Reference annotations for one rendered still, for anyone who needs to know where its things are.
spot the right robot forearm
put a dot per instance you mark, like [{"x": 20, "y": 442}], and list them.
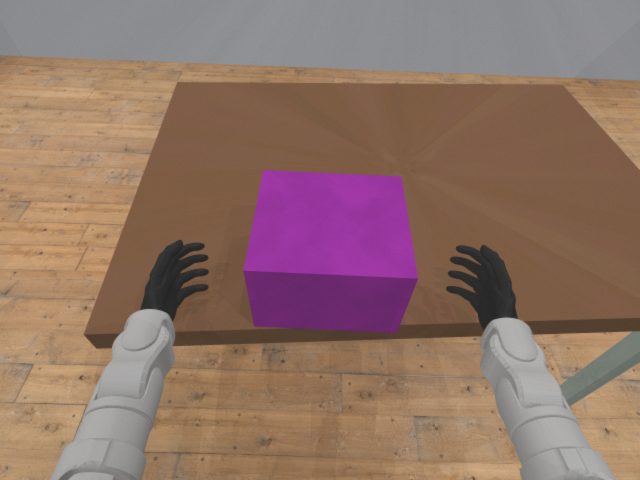
[{"x": 545, "y": 433}]

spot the robot left hand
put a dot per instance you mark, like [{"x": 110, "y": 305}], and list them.
[{"x": 162, "y": 291}]

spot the table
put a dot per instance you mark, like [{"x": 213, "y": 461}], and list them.
[{"x": 520, "y": 168}]

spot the robot right hand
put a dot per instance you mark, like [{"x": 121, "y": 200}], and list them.
[{"x": 495, "y": 297}]

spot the carton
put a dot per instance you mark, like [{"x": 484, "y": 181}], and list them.
[{"x": 330, "y": 251}]

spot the left robot forearm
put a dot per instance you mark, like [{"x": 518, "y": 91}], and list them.
[{"x": 111, "y": 439}]

